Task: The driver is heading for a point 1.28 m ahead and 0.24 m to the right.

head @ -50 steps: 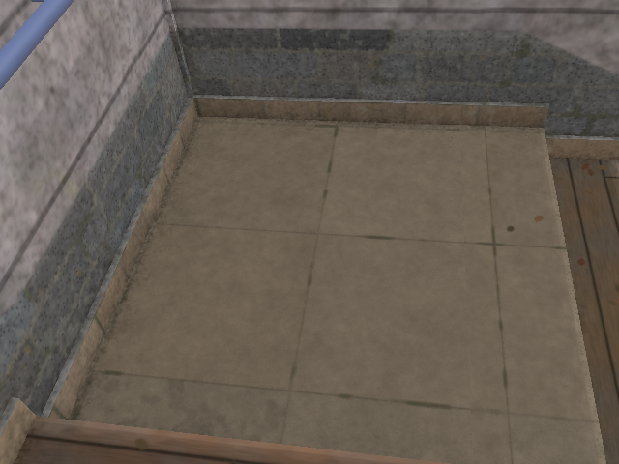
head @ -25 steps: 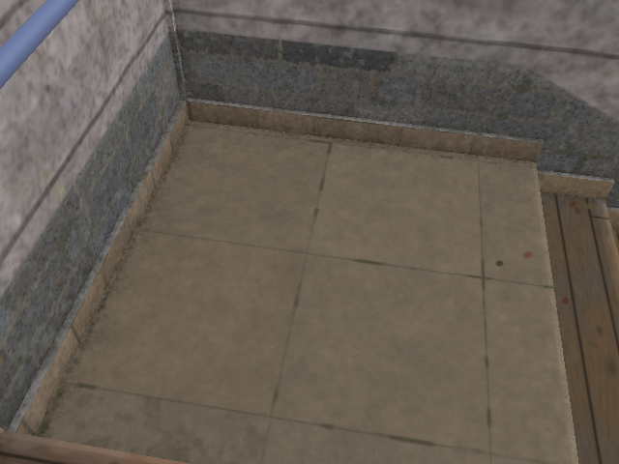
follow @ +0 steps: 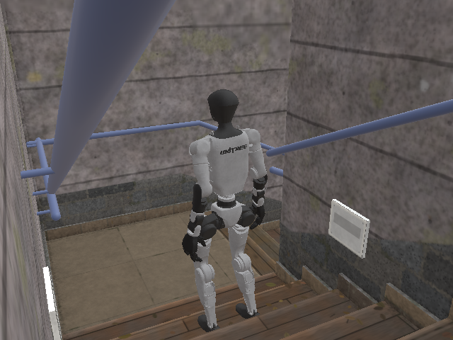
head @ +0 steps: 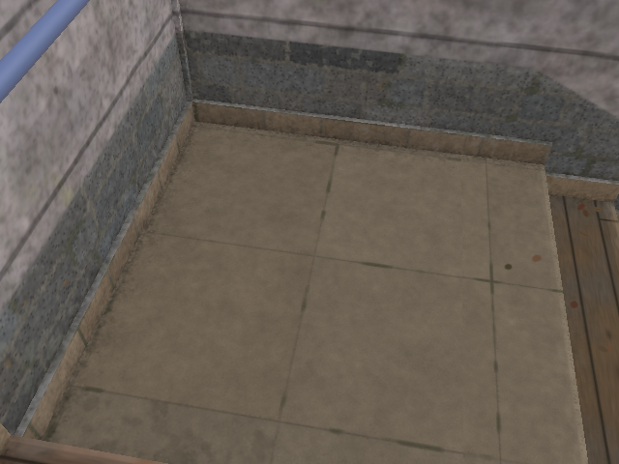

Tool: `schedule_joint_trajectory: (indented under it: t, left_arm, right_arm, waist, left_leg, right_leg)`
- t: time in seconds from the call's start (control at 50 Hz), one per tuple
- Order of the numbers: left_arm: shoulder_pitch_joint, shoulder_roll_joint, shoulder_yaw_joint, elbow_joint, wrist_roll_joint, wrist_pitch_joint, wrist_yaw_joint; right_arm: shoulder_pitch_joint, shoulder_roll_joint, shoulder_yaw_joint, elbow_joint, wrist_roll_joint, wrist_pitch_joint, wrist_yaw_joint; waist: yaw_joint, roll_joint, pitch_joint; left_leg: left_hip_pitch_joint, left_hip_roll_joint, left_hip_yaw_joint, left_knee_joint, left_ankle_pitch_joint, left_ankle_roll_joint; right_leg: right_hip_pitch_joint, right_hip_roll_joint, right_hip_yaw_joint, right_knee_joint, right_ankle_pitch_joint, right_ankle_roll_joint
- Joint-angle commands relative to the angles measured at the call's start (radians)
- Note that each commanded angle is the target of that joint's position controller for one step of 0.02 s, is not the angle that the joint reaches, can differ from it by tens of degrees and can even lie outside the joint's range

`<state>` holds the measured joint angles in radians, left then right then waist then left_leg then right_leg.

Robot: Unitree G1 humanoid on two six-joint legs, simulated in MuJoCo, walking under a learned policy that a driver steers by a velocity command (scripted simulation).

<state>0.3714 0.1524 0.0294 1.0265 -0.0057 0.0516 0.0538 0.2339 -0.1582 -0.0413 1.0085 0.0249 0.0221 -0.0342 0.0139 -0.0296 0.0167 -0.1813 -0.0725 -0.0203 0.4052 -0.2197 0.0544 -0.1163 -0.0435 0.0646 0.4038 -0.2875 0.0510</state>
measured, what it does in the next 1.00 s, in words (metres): walks ahead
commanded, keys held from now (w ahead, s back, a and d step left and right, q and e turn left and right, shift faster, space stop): no key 0.30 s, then w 0.70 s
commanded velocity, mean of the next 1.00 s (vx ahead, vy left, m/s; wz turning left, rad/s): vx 0.24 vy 0.00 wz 0.00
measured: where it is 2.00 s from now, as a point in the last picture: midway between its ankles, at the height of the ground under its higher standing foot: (343, 383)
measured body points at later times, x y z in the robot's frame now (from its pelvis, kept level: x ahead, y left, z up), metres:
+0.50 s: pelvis +0.02 -0.01 -0.01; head +0.02 -0.01 +0.44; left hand -0.04 +0.21 -0.16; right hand +0.02 -0.25 -0.16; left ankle -0.01 +0.09 -0.74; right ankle -0.04 -0.14 -0.73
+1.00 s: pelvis +0.23 -0.01 -0.08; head +0.25 -0.02 +0.37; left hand +0.09 +0.22 -0.21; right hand +0.47 -0.22 -0.17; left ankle +0.42 +0.12 -0.78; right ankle -0.01 -0.13 -0.74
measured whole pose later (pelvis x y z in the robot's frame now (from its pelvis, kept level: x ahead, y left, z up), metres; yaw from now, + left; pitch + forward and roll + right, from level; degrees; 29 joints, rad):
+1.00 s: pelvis +0.23 -0.01 -0.08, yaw -1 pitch +3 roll -2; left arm 0.57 0.18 0.03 1.04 -0.02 -0.07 0.05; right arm -0.02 -0.23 -0.04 0.80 0.01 -0.07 0.07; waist 0.14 0.05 0.00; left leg -0.60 0.06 -0.03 0.48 0.48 0.06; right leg 0.00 0.03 0.00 0.74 -0.78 -0.01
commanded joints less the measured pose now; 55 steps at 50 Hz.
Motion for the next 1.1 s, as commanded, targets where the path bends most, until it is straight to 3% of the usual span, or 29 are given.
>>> schedule_joint_trajectory:
  t: [0.02, 0.3, 0.34, 0.38, 0.42, 0.48, 0.5, 0.54, 0.56, 0.58, 0.6, 0.62, 0.64, 0.68, 0.72, 0.74, 0.76, 0.78, 0.82, 0.84, 0.88, 0.94, 0.98, 1.0, 1.02, 1.04, 1.06, 1.08, 1.1]
  left_arm:
    - [0.105, 0.069, 0.012, -0.005, 0.001, -0.007, 0.002]
    - [0.159, 0.051, 0.007, 0.011, 0.000, -0.011, 0.007]
    - [0.180, 0.046, 0.008, 0.022, -0.003, -0.006, 0.011]
    - [0.161, 0.056, 0.015, 0.004, -0.008, -0.009, 0.019]
    - [0.135, 0.046, 0.013, -0.017, -0.010, -0.028, 0.019]
    - [0.065, 0.038, 0.014, -0.041, -0.013, -0.079, 0.001]
    - [0.074, 0.051, 0.020, -0.036, -0.017, -0.092, -0.007]
    - [0.170, 0.022, 0.021, 0.000, -0.022, -0.110, -0.017]
    - [0.243, 0.017, 0.026, 0.038, -0.012, -0.114, -0.018]
    - [0.372, 0.051, 0.042, 0.082, -0.003, -0.110, -0.018]
    - [0.485, 0.156, 0.069, 0.096, -0.008, -0.116, -0.023]
    - [0.439, 0.195, 0.069, 0.068, 0.002, -0.125, -0.032]
    - [0.367, 0.150, 0.055, 0.040, 0.000, -0.138, -0.033]
    - [0.273, 0.141, 0.050, 0.013, -0.017, -0.141, -0.043]
    - [0.257, 0.125, 0.046, 0.000, -0.019, -0.122, -0.033]
    - [0.280, 0.105, 0.040, 0.017, -0.007, -0.121, -0.024]
    - [0.279, 0.094, 0.031, 0.015, 0.002, -0.125, -0.025]
    - [0.271, 0.108, 0.031, 0.012, -0.005, -0.129, -0.021]
    - [0.308, 0.121, 0.028, 0.021, 0.000, -0.150, 0.001]
    - [0.263, 0.119, 0.023, 0.000, -0.002, -0.149, 0.016]
    - [0.223, 0.127, 0.017, -0.019, -0.007, -0.146, 0.011]
    - [0.218, 0.132, 0.021, -0.008, -0.018, -0.143, -0.014]
    - [0.248, 0.122, 0.020, 0.000, -0.025, -0.121, -0.005]
    - [0.234, 0.129, 0.020, 0.009, -0.012, -0.110, 0.007]
    - [0.186, 0.138, 0.018, -0.012, -0.007, -0.107, 0.010]
    - [0.124, 0.173, 0.025, -0.021, -0.001, -0.100, -0.002]
    - [0.078, 0.181, 0.026, -0.009, -0.010, -0.108, -0.020]
    - [0.191, 0.077, 0.016, 0.023, -0.021, -0.136, -0.047]
    - [0.364, 0.048, -0.001, 0.037, -0.055, -0.156, -0.059]
  right_arm:
    - [0.038, -0.094, -0.016, -0.019, 0.000, -0.002, -0.004]
    - [0.046, -0.079, -0.009, 0.007, 0.004, 0.003, -0.005]
    - [0.058, -0.081, -0.010, 0.014, 0.005, 0.004, -0.007]
    - [0.062, -0.119, -0.025, 0.003, 0.012, 0.001, -0.010]
    - [0.105, -0.148, -0.037, -0.002, 0.021, -0.015, -0.006]
    - [0.162, -0.188, -0.052, -0.009, 0.014, -0.032, -0.004]
    - [0.142, -0.186, -0.053, -0.018, 0.006, -0.034, -0.002]
    - [0.043, -0.176, -0.047, -0.063, 0.021, -0.037, 0.002]
    - [-0.012, -0.162, -0.043, -0.082, 0.039, -0.038, 0.001]
    - [-0.058, -0.112, -0.031, -0.104, 0.037, -0.045, 0.008]
    - [-0.101, -0.051, -0.016, -0.144, 0.039, -0.061, 0.013]
    - [-0.128, -0.092, -0.023, -0.175, 0.034, -0.088, 0.012]
    - [-0.115, -0.102, -0.024, -0.175, 0.040, -0.108, 0.011]
    - [-0.049, -0.107, -0.026, -0.136, 0.017, -0.112, 0.015]
    - [-0.063, -0.114, -0.029, -0.123, 0.004, -0.102, 0.019]
    - [-0.079, -0.103, -0.024, -0.134, 0.000, -0.102, 0.029]
    - [-0.092, -0.105, -0.023, -0.131, 0.005, -0.096, 0.039]
    - [-0.113, -0.102, -0.020, -0.142, 0.007, -0.092, 0.040]
    - [-0.231, -0.123, -0.022, -0.185, 0.011, -0.110, 0.045]
    - [-0.274, -0.117, -0.015, -0.205, -0.006, -0.119, 0.054]
    - [-0.315, -0.065, -0.001, -0.227, -0.034, -0.126, 0.084]
    - [-0.370, -0.086, -0.001, -0.282, -0.009, -0.099, 0.097]
    - [-0.405, -0.092, 0.006, -0.303, -0.003, -0.095, 0.113]
    - [-0.337, -0.110, -0.003, -0.277, -0.016, -0.098, 0.130]
    - [-0.234, -0.146, -0.015, -0.239, -0.015, -0.102, 0.133]
    - [-0.037, -0.192, -0.042, -0.167, -0.020, -0.098, 0.130]
    - [0.212, -0.233, -0.066, -0.083, -0.018, -0.099, 0.123]
    - [0.348, -0.270, -0.064, -0.033, -0.044, -0.109, 0.113]
    - [0.330, -0.244, -0.046, -0.037, -0.028, -0.119, 0.100]
  waist:
    - [-0.004, 0.021, 0.034]
    - [-0.006, 0.015, 0.054]
    - [-0.006, 0.023, 0.050]
    - [-0.011, 0.048, 0.089]
    - [-0.029, 0.084, 0.134]
    - [-0.051, 0.159, 0.128]
    - [-0.032, 0.144, 0.118]
    - [0.041, 0.144, 0.111]
    - [0.082, 0.126, 0.116]
    - [0.118, 0.028, 0.078]
    - [0.143, -0.232, 0.042]
    - [0.111, -0.262, 0.092]
    - [0.066, -0.125, 0.130]
    - [0.016, -0.013, 0.108]
    - [0.022, -0.021, 0.081]
    - [0.015, -0.032, 0.069]
    - [0.013, -0.033, 0.055]
    - [0.012, -0.056, 0.064]
    - [0.048, -0.092, 0.098]
    - [0.045, -0.061, 0.134]
    - [0.082, -0.058, 0.115]
    - [0.117, -0.061, 0.136]
    - [0.142, -0.031, 0.134]
    - [0.103, -0.052, 0.093]
    - [0.051, -0.041, 0.052]
    - [-0.039, -0.053, -0.024]
    - [-0.179, -0.032, -0.097]
    - [-0.187, 0.345, -0.168]
    - [-0.104, 0.491, -0.345]
  left_leg:
    - [0.052, 0.096, -0.085, -0.062, 0.235, 0.025]
    - [0.031, 0.083, -0.070, -0.062, 0.182, 0.019]
    - [0.015, 0.063, -0.061, -0.077, -0.074, 0.020]
    - [-0.055, 0.062, -0.083, -0.087, -0.416, 0.051]
    - [-0.074, 0.131, -0.189, -0.122, -0.585, 0.102]
    - [-0.057, 0.300, -0.451, -0.216, -0.596, 0.216]
    - [-0.098, 0.318, -0.464, -0.215, -0.570, 0.229]
    - [-0.238, 0.273, -0.365, -0.175, -0.513, 0.197]
    - [-0.353, 0.213, -0.263, -0.095, -0.427, 0.165]
    - [-0.477, 0.134, -0.147, 0.119, -0.328, 0.113]
    - [-0.615, 0.011, 0.036, 0.460, -0.254, 0.045]
    - [-0.744, 0.025, -0.001, 0.623, -0.379, 0.046]
    - [-0.799, 0.082, -0.058, 0.717, -0.297, 0.052]
    - [-0.794, 0.143, -0.055, 0.702, -0.098, 0.046]
    - [-0.722, 0.173, -0.036, 0.635, 0.034, 0.012]
    - [-0.706, 0.178, -0.045, 0.650, 0.129, 0.008]
    - [-0.684, 0.164, -0.017, 0.626, 0.210, 0.001]
    - [-0.658, 0.149, -0.001, 0.591, 0.262, -0.006]
    - [-0.755, 0.165, -0.058, 0.392, 0.447, 0.002]
    - [-0.627, 0.148, -0.034, 0.222, 0.603, -0.004]
    - [-0.321, 0.085, 0.047, 0.122, 0.839, -0.003]
    - [-0.272, 0.096, 0.033, 0.096, 0.755, 0.007]
    - [-0.355, 0.127, 0.011, 0.044, 0.684, 0.009]
    - [-0.331, 0.163, -0.049, 0.113, 0.709, 0.010]
    - [-0.283, 0.167, -0.041, 0.074, 0.689, 0.012]
    - [-0.095, 0.130, 0.003, 0.104, 0.554, 0.017]
    - [0.192, 0.143, 0.022, 0.065, 0.577, 0.043]
    - [0.551, 0.249, -0.009, 0.146, 0.993, 0.123]
    - [0.817, 0.389, -0.249, 0.409, 1.174, 0.229]
  right_leg:
    - [-0.088, -0.001, -0.007, -0.056, 0.125, -0.024]
    - [-0.086, 0.003, -0.012, -0.068, 0.123, -0.030]
    - [-0.090, 0.028, -0.040, -0.054, -0.041, -0.036]
    - [-0.146, 0.061, -0.069, 0.015, -0.254, -0.062]
    - [-0.255, 0.063, -0.071, 0.105, -0.308, -0.084]
    - [-0.332, 0.040, -0.084, 0.266, -0.192, -0.099]
    - [-0.294, 0.030, -0.072, 0.298, -0.199, -0.113]
    - [-0.120, 0.033, -0.083, 0.169, -0.176, -0.147]
    - [0.020, 0.051, -0.093, 0.098, -0.115, -0.149]
    - [0.173, -0.010, 0.023, 0.042, -0.120, -0.171]
    - [0.252, -0.228, 0.409, -0.166, -0.275, -0.277]
    - [0.230, -0.341, 0.627, -0.212, -0.243, -0.365]
    - [0.218, -0.330, 0.573, -0.182, -0.133, -0.372]
    - [0.212, -0.263, 0.394, -0.143, 0.058, -0.296]
    - [0.169, -0.208, 0.248, -0.141, 0.234, -0.250]
    - [0.147, -0.202, 0.219, -0.107, 0.347, -0.242]
    - [0.119, -0.171, 0.167, -0.073, 0.400, -0.231]
    - [0.072, -0.162, 0.135, -0.066, 0.455, -0.226]
    - [0.146, -0.150, 0.137, -0.036, 0.303, -0.194]
    - [0.008, -0.088, 0.064, -0.031, 0.201, -0.179]
    - [-0.235, -0.030, -0.012, 0.000, 0.059, -0.167]
    - [-0.244, -0.037, -0.008, 0.128, 0.014, -0.177]
    - [-0.100, -0.063, 0.027, 0.261, 0.051, -0.179]
    - [-0.055, -0.104, 0.049, 0.345, 0.108, -0.180]
    - [-0.004, -0.095, 0.049, 0.442, 0.193, -0.167]
    - [-0.005, -0.086, 0.065, 0.618, 0.441, -0.165]
    - [-0.131, -0.064, 0.060, 0.916, 0.538, -0.140]
    - [-0.467, 0.136, 0.001, 1.453, -0.244, -0.074]
    - [-0.777, 0.124, 0.192, 1.604, -0.539, -0.075]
